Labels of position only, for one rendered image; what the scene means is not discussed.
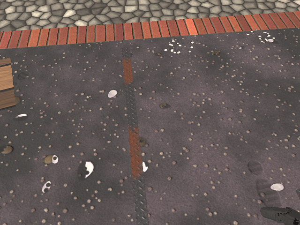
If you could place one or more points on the robot right hand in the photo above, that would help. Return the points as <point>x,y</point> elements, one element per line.
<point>287,216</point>

